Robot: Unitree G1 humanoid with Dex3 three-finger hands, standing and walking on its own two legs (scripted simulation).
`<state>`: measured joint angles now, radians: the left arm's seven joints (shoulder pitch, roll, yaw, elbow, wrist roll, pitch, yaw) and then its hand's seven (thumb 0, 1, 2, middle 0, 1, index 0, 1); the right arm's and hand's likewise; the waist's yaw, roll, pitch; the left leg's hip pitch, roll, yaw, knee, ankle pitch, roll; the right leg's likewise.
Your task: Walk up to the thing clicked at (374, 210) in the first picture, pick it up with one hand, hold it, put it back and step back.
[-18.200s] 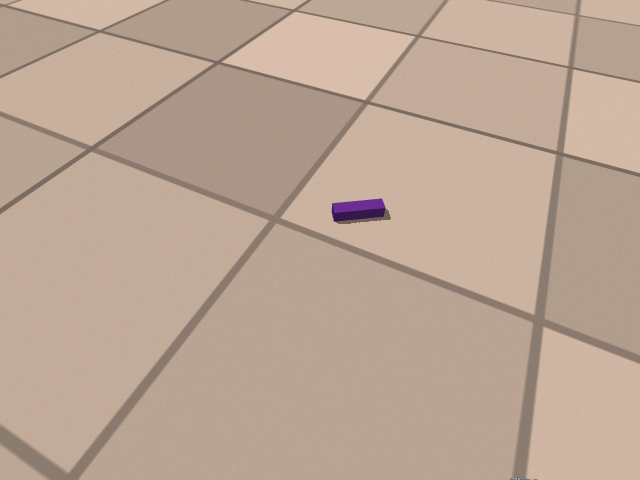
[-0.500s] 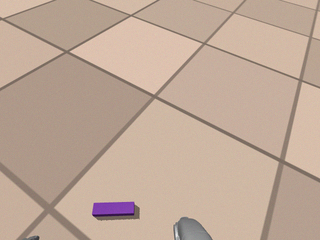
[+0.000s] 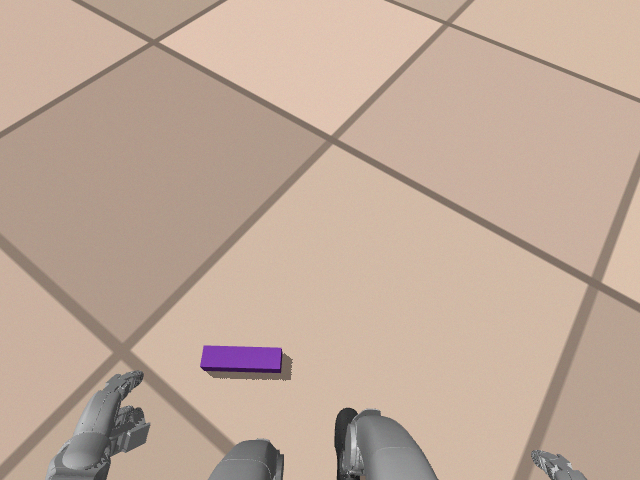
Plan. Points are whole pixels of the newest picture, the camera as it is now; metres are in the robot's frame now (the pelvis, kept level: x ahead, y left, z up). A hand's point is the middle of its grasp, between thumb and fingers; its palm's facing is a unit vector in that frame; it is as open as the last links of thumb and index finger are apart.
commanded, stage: walk up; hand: left
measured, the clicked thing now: (242, 359) +0.41 +0.21 -0.72
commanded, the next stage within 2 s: stand in 0.44 s
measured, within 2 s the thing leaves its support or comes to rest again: neither
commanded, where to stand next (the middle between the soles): +0.01 -0.01 m, yaw -3 degrees
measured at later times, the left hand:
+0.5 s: hand out of the picture -0.02 +0.25 -0.12, palm faces -0.06 -0.89 -0.44, open 7.4 cm
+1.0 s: hand out of the picture +0.09 +0.19 -0.12, palm faces -0.12 -0.95 -0.30, open 7.4 cm
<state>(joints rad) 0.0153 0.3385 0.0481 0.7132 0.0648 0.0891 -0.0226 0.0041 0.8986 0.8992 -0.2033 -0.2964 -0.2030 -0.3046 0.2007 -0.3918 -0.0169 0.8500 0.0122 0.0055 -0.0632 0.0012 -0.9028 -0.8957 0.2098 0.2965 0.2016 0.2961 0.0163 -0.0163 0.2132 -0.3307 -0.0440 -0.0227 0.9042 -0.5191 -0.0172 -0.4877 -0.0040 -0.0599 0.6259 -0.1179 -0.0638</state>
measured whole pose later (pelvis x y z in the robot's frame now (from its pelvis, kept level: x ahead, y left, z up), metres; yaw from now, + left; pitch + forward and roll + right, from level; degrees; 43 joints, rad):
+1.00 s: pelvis -0.04 -0.04 +0.03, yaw -5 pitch -3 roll +0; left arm 0.08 0.35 0.00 1.06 0.00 -0.03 -0.02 0.00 0.90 0.90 -0.20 -0.30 -0.20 -0.30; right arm 0.13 -0.35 0.00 1.07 -0.01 -0.03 0.02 0.00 -0.90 -0.90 0.21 0.30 0.20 0.30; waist -0.02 -0.02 0.07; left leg -0.19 0.01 -0.01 0.39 -0.15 0.00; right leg -0.08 0.00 0.00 0.37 -0.24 0.01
